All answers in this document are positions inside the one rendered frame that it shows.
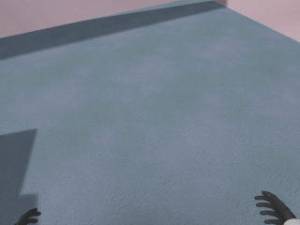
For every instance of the right robot hand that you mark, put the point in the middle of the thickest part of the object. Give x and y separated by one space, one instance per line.
281 211

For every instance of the left robot hand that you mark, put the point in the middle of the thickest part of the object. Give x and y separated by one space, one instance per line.
25 218

